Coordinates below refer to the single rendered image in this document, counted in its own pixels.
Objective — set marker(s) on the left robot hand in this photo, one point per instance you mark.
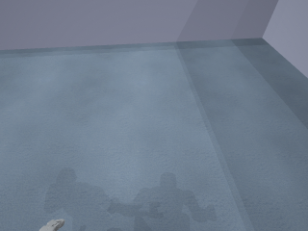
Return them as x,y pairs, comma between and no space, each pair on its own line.
53,225

